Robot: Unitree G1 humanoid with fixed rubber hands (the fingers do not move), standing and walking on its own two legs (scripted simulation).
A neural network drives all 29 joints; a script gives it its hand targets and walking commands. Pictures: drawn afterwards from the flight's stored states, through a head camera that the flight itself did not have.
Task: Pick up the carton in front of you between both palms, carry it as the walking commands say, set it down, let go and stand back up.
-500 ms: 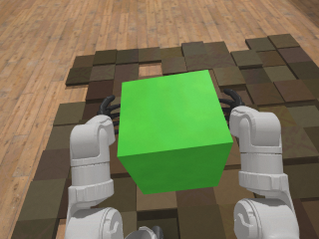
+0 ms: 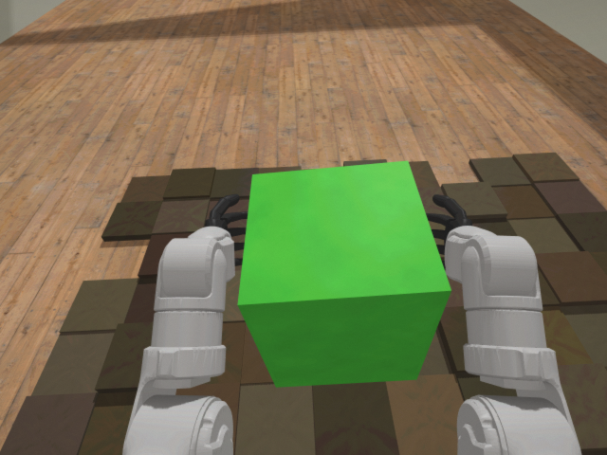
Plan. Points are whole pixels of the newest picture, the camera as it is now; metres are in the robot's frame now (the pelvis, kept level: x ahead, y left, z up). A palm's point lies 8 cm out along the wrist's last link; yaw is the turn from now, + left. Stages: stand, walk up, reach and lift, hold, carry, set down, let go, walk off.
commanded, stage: carry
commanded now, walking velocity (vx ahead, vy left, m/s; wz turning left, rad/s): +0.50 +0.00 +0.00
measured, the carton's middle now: (337, 281) +0.36 -0.02 +0.05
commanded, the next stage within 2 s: none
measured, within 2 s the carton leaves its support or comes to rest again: neither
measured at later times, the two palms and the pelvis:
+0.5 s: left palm (221, 100) +0.64 +0.17 +0.19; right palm (400, 106) +0.61 -0.13 +0.18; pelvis +0.25 +0.03 +0.03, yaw +2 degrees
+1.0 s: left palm (246, 66) +0.90 +0.16 +0.14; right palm (376, 60) +0.92 -0.14 +0.13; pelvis +0.55 -0.01 +0.03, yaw +1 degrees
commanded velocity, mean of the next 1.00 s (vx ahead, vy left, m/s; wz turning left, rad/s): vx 0.50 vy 0.00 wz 0.00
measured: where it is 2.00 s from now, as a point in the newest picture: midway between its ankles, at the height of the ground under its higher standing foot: (308, 242)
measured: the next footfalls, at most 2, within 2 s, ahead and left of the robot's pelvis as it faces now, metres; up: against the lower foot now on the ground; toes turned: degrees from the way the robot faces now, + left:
left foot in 0.28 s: +0.28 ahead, +0.12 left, +0.02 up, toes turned +8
right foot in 0.68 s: +0.54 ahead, -0.09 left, +0.01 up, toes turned -3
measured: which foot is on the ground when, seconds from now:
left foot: up 0.00-0.26, down 0.28-0.70, up 0.72-1.00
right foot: down 0.00-0.30, up 0.32-0.66, down 0.68-1.00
